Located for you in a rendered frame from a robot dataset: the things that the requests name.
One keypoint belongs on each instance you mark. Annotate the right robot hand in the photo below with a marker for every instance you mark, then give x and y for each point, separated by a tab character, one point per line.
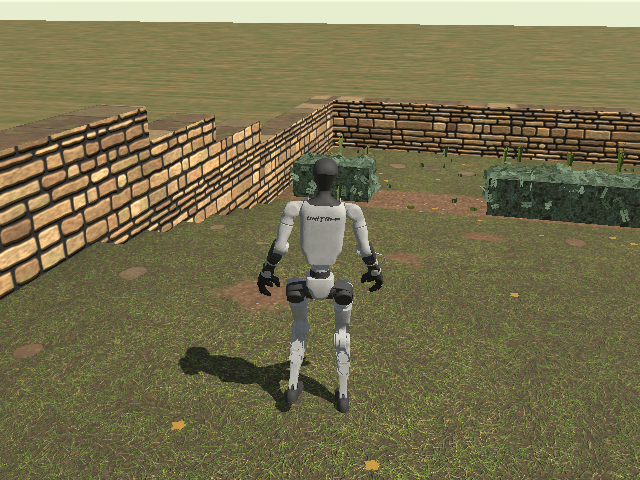
378	279

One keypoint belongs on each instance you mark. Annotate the right robot forearm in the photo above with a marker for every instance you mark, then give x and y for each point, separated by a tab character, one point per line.
372	263

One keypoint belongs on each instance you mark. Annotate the left robot upper arm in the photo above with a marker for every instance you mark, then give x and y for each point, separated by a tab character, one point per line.
291	210

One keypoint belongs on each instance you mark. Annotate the left robot hand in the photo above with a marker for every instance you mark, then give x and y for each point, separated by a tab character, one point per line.
262	281

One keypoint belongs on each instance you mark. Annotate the right robot upper arm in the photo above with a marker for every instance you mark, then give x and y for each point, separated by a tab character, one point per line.
354	213

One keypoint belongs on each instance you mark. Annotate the left robot shin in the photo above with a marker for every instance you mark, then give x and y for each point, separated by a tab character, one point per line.
296	355

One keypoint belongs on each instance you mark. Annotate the right robot thigh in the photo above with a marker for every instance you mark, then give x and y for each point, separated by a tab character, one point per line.
343	299

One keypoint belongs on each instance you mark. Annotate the left robot forearm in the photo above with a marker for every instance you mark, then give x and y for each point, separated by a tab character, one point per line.
271	262

